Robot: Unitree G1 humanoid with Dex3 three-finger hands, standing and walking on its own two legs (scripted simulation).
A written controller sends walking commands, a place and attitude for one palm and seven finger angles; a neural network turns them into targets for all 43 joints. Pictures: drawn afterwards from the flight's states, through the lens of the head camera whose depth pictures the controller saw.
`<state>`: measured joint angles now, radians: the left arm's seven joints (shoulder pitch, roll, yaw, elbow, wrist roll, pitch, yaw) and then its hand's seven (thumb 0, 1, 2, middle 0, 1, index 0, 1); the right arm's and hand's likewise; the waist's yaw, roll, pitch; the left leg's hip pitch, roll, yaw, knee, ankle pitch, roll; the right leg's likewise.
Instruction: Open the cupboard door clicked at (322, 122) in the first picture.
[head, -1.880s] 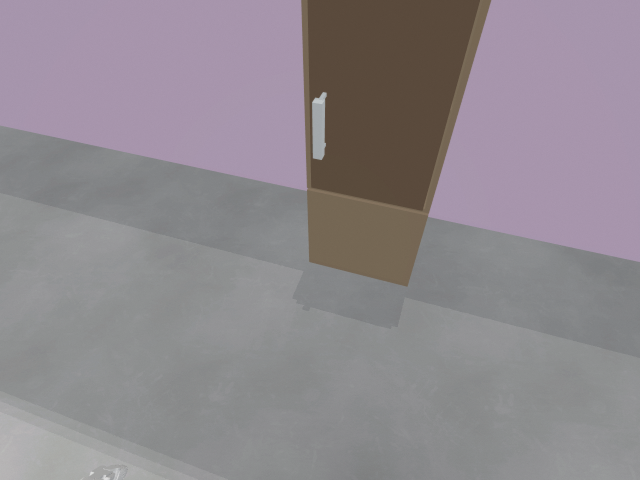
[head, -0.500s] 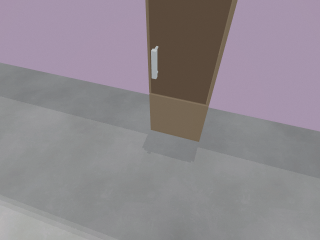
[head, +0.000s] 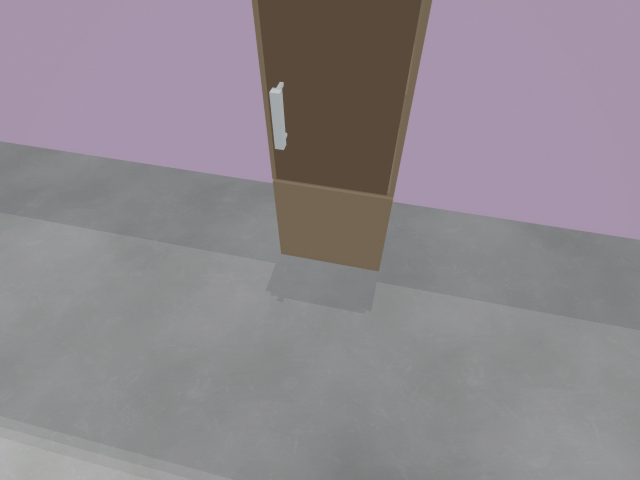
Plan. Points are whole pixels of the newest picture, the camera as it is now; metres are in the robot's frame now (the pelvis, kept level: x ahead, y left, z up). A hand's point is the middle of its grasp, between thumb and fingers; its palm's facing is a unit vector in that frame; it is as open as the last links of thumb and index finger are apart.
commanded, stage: turn to face it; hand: left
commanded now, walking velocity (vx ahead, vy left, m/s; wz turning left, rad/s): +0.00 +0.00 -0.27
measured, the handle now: (280, 116) +1.00 +0.17 -0.09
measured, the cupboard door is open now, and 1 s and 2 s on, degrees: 0 0 0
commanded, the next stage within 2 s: take the last steps up to it in 0.32 s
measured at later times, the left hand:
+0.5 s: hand out of the picture +0.06 +0.20 -0.17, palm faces -0.11 -0.96 -0.26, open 7.3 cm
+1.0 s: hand out of the picture +0.05 +0.24 -0.18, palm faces -0.08 -0.98 -0.17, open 7.4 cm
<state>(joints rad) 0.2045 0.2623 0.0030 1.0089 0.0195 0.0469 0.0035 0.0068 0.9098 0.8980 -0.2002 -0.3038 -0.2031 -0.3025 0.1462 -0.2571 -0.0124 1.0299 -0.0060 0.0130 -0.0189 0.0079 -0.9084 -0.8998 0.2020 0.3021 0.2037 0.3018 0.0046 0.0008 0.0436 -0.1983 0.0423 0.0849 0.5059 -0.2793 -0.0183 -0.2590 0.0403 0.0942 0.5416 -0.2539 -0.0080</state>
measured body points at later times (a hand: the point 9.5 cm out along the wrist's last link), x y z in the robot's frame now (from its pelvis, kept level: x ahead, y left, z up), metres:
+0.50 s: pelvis -0.02 +0.00 -0.01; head -0.02 -0.01 +0.44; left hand +0.07 +0.25 -0.15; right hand -0.05 -0.23 -0.17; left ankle +0.00 +0.13 -0.74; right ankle -0.03 -0.10 -0.74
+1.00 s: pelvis +0.06 +0.06 +0.00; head +0.06 +0.08 +0.45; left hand +0.06 +0.30 -0.16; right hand +0.03 -0.17 -0.14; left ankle +0.07 +0.15 -0.74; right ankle +0.01 -0.06 -0.66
